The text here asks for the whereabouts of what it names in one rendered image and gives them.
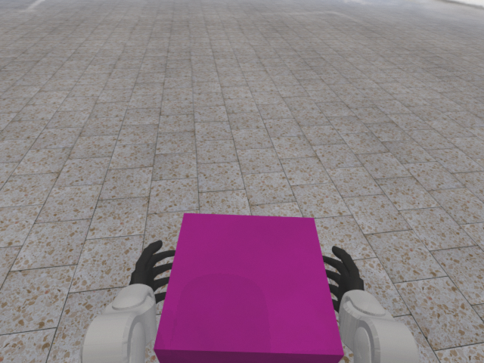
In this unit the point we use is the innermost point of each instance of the robot left forearm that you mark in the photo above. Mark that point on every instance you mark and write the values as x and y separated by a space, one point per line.
123 330

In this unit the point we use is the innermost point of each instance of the robot right hand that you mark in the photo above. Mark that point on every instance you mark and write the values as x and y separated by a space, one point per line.
348 279

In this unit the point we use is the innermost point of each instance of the robot right forearm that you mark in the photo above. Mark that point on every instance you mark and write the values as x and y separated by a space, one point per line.
372 333

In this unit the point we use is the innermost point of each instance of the robot left hand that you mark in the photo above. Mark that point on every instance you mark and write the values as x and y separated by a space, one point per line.
145 272

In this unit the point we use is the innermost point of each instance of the carton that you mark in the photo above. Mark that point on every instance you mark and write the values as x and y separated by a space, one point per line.
248 289

